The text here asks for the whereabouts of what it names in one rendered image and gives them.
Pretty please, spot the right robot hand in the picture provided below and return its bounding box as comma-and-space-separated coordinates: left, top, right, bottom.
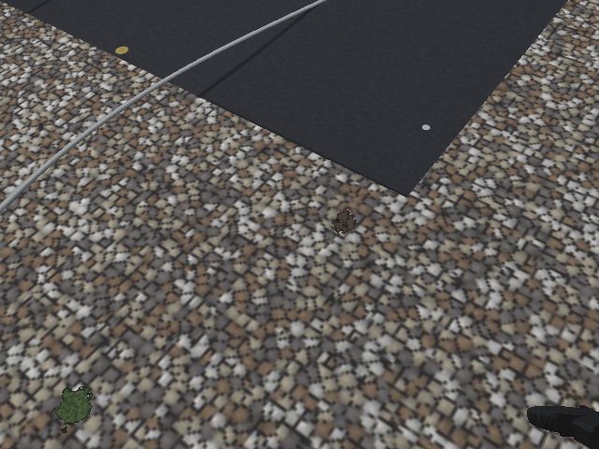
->
527, 405, 599, 449

